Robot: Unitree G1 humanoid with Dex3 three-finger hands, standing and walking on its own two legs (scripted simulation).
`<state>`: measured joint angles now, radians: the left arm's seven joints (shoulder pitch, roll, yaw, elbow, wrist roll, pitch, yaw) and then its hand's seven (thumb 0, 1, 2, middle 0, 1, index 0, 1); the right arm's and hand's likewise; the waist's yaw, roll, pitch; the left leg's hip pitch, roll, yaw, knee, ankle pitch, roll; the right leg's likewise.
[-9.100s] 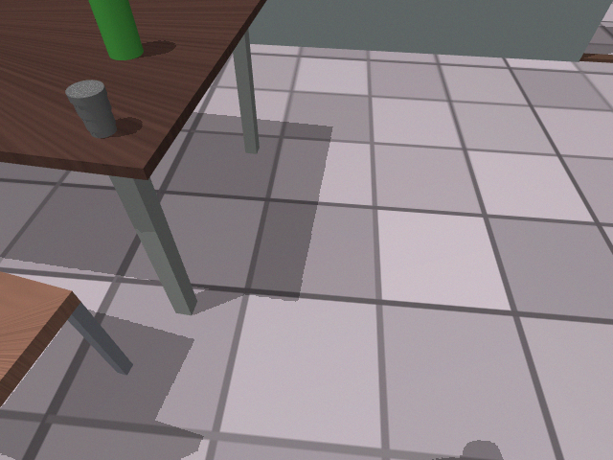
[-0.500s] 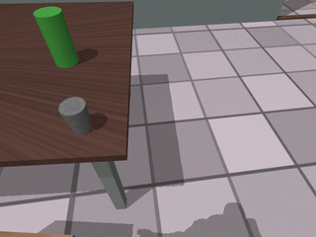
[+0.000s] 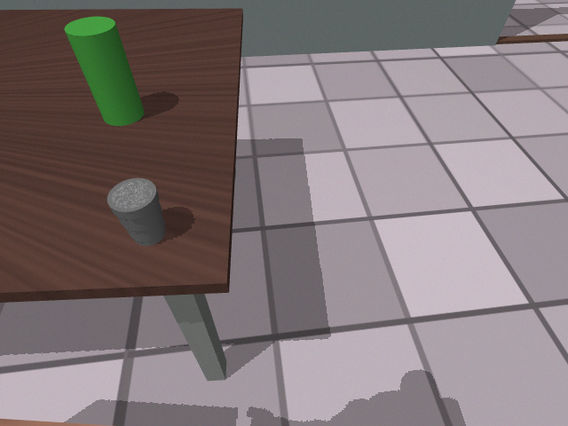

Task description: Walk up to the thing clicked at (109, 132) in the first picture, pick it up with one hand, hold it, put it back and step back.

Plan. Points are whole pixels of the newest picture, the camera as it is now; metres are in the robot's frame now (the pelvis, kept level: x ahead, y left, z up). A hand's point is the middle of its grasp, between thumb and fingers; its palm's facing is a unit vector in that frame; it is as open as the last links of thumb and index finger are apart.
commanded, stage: stand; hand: left
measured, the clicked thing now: (141, 215) +0.44 +0.24 +0.03
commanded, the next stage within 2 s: rise first in 1.84 s
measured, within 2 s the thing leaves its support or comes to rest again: neither
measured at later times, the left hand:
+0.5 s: hand out of the picture +0.07 +0.26 -0.16, palm faces -0.02 -0.94 -0.35, open 7.4 cm
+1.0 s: hand out of the picture +0.07 +0.27 -0.16, palm faces -0.02 -0.94 -0.35, open 7.4 cm
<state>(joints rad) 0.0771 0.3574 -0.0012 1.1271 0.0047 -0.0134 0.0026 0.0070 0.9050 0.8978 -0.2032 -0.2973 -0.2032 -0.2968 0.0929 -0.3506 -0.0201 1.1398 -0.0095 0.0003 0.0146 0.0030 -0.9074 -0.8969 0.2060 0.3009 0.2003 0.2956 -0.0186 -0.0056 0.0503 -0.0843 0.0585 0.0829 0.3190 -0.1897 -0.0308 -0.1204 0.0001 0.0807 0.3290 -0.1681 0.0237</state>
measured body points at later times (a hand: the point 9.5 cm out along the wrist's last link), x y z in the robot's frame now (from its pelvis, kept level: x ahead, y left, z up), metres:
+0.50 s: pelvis +0.00 +0.01 +0.00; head +0.00 +0.01 +0.45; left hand +0.07 +0.31 -0.13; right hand +0.08 -0.30 -0.13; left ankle -0.01 +0.14 -0.75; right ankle +0.01 -0.14 -0.75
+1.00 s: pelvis +0.00 +0.01 +0.00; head +0.01 +0.01 +0.45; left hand +0.07 +0.31 -0.13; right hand +0.08 -0.29 -0.13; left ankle -0.01 +0.14 -0.75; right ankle +0.01 -0.14 -0.75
